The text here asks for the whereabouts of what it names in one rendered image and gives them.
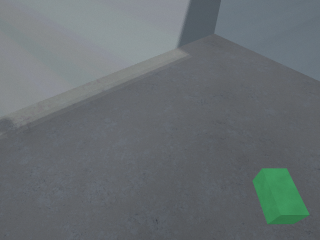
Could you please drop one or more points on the carton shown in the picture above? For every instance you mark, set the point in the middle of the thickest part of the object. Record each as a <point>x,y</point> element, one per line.
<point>278,196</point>

